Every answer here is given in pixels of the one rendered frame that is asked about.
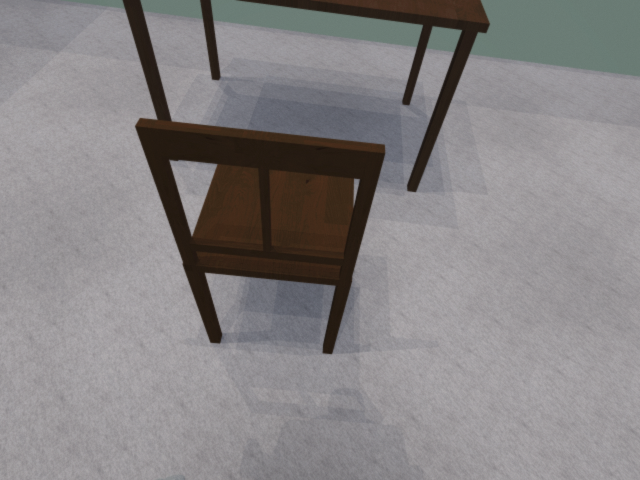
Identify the table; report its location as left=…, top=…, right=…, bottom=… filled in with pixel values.
left=123, top=0, right=490, bottom=192

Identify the chair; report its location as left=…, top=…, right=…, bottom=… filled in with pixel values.
left=135, top=118, right=385, bottom=354

